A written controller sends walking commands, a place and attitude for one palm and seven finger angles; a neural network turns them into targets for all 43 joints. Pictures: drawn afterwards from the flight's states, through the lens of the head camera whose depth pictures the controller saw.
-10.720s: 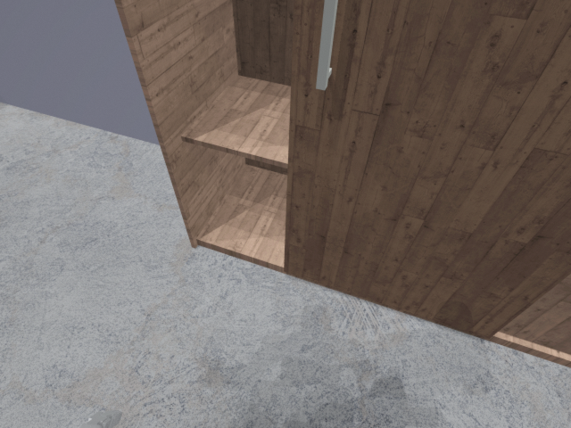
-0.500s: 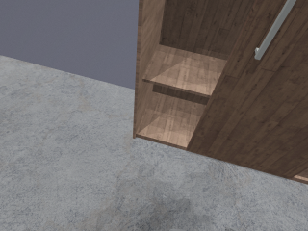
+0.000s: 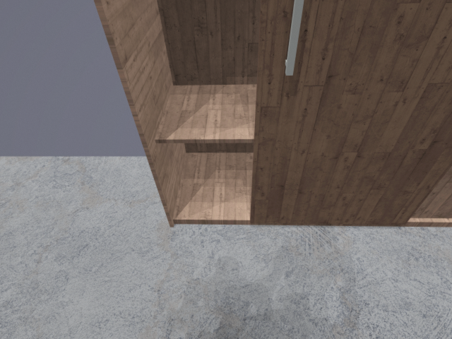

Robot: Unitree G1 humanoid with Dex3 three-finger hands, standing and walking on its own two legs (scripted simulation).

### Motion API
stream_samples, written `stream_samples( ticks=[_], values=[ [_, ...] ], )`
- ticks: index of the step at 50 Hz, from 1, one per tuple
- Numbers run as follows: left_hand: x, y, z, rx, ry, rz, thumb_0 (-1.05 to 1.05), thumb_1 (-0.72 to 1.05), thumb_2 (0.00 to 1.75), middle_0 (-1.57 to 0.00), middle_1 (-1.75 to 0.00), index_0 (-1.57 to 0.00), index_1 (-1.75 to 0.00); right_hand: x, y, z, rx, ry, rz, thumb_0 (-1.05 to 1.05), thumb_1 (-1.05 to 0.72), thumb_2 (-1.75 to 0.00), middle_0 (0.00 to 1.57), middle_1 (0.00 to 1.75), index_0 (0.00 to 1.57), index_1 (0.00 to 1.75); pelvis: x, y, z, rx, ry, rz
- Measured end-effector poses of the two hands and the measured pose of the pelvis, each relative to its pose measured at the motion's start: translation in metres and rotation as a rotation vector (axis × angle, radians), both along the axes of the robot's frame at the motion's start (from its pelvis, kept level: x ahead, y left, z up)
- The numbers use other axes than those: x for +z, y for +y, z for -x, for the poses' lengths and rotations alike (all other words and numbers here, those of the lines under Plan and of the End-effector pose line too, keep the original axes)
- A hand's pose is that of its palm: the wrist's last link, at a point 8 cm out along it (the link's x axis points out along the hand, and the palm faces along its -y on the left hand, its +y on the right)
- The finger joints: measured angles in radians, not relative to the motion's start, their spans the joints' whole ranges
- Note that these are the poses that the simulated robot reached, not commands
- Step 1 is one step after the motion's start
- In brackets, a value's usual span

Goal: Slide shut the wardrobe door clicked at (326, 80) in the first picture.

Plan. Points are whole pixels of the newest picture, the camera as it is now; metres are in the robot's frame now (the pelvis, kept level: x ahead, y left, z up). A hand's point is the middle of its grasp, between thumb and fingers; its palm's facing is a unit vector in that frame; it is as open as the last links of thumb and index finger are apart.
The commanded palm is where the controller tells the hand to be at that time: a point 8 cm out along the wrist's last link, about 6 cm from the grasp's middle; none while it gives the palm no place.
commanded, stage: take the last steps up to it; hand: right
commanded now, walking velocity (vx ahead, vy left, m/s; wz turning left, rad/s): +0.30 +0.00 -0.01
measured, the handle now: (295, 16) +0.78 -0.16 +0.25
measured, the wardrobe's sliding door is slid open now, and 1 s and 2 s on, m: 0.40 0.40 0.40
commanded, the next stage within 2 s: come to a stop and stand still in 0.62 s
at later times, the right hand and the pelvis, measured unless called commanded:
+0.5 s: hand (296, 291) +0.27 -0.14 -0.18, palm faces +0.02 +0.98 -0.19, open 7.4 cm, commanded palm none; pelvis +0.17 +0.03 -0.02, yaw +0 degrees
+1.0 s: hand (306, 297) +0.26 -0.17 -0.19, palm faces +0.05 +0.99 -0.15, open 7.4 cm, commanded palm none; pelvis +0.28 -0.01 +0.00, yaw +2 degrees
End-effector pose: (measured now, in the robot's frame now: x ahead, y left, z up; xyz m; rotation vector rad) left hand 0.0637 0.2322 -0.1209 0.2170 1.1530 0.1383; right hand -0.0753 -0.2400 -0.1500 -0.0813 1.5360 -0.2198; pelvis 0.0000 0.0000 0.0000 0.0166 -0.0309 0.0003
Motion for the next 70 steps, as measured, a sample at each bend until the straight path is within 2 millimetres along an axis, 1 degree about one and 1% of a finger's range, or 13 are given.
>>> stream_samples(
  ticks=[7,15,19,22,24,28,34,41,46,52,59,64,70],
  values=[
    [-0.010,-0.014,0.039,0.065,0.173,0.014,0.00,0.93,0.90,-0.20,-0.30,-0.20,-0.30,0.002,-0.006,-0.088,0.031,-0.139,-0.010,0.01,-0.91,-0.90,0.19,0.30,0.19,0.30,0.003,-0.011,-0.033,-0.012,-0.010,0.007],
    [-0.023,-0.027,0.076,0.176,0.392,0.072,0.00,0.91,0.90,-0.20,-0.30,-0.20,-0.30,0.003,0.012,-0.226,0.129,-0.288,-0.011,0.01,-0.91,-0.90,0.19,0.30,0.19,0.30,-0.007,-0.002,-0.088,-0.004,-0.006,0.019],
    [-0.032,-0.024,0.074,0.218,0.488,0.102,0.01,0.91,0.90,-0.20,-0.30,-0.20,-0.30,0.002,0.029,-0.301,0.182,-0.381,0.001,0.01,-0.91,-0.90,0.19,0.30,0.19,0.30,-0.019,0.011,-0.126,0.006,-0.006,0.012],
    [-0.042,-0.012,0.052,0.231,0.516,0.116,0.01,0.91,0.90,-0.20,-0.30,-0.20,-0.30,-0.003,0.039,-0.335,0.180,-0.450,0.022,0.00,-0.91,-0.90,0.20,0.30,0.19,0.30,-0.029,0.025,-0.152,0.011,-0.013,0.019],
    [-0.044,-0.002,0.022,0.222,0.480,0.110,0.01,0.91,0.90,-0.20,-0.30,-0.20,-0.30,-0.001,0.044,-0.340,0.162,-0.442,0.022,0.00,-0.91,-0.90,0.20,0.30,0.20,0.30,-0.026,0.029,-0.164,0.002,-0.025,0.004],
    [-0.039,0.016,-0.057,0.176,0.336,0.090,0.01,0.91,0.90,-0.20,-0.30,-0.20,-0.30,0.005,0.047,-0.334,0.124,-0.361,0.033,0.00,-0.92,-0.89,0.20,0.30,0.20,0.30,-0.013,0.032,-0.186,-0.003,-0.016,-0.005],
    [-0.025,0.020,-0.166,0.112,0.147,0.070,0.01,0.92,0.90,-0.20,-0.30,-0.20,-0.29,0.009,0.039,-0.325,0.096,-0.251,0.030,0.00,-0.94,-0.89,0.20,0.30,0.20,0.30,-0.002,0.029,-0.221,-0.002,0.009,-0.007],
    [-0.019,0.006,-0.247,0.036,0.077,0.013,0.01,0.94,0.90,-0.20,-0.30,-0.20,-0.29,-0.009,0.030,-0.321,0.014,-0.157,-0.025,0.00,-0.92,-0.90,0.20,0.30,0.20,0.30,-0.007,0.004,-0.266,-0.003,0.010,-0.033],
    [-0.011,-0.014,-0.280,0.030,0.059,0.002,0.01,0.94,0.90,-0.20,-0.30,-0.20,-0.30,-0.013,0.028,-0.325,0.014,-0.080,-0.051,0.00,-0.92,-0.90,0.20,0.30,0.19,0.30,-0.004,-0.006,-0.283,0.021,0.006,0.010],
    [-0.010,-0.014,-0.288,0.067,0.041,0.009,0.00,0.94,0.90,-0.20,-0.30,-0.20,-0.30,-0.003,0.016,-0.341,0.073,-0.055,-0.019,0.00,-0.91,-0.89,0.20,0.30,0.20,0.30,0.000,-0.003,-0.272,0.043,0.027,0.006],
    [-0.022,0.024,-0.251,0.103,0.082,0.021,0.00,0.92,0.90,-0.20,-0.30,-0.20,-0.30,0.008,0.011,-0.365,0.121,-0.155,0.077,0.00,-0.91,-0.90,0.20,0.30,0.19,0.30,-0.004,0.022,-0.248,0.055,0.029,0.011],
    [-0.042,0.056,-0.216,0.128,0.124,0.063,0.00,0.91,0.90,-0.20,-0.30,-0.20,-0.30,0.014,0.034,-0.365,0.146,-0.245,0.128,0.00,-0.91,-0.90,0.19,0.30,0.19,0.30,-0.014,0.049,-0.238,0.045,0.008,0.033],
    [-0.033,0.070,-0.184,0.141,0.176,0.095,0.01,0.91,0.90,-0.20,-0.30,-0.20,-0.30,0.030,0.070,-0.348,0.144,-0.233,0.081,0.00,-0.91,-0.90,0.20,0.30,0.20,0.30,0.003,0.060,-0.238,0.057,0.013,0.054]
  ],
)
